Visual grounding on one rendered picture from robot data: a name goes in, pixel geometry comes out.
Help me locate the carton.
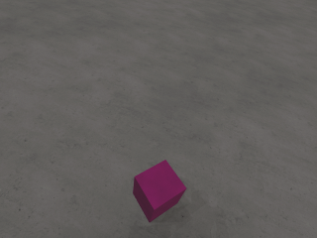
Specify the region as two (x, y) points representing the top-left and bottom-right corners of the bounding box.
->
(133, 160), (186, 222)

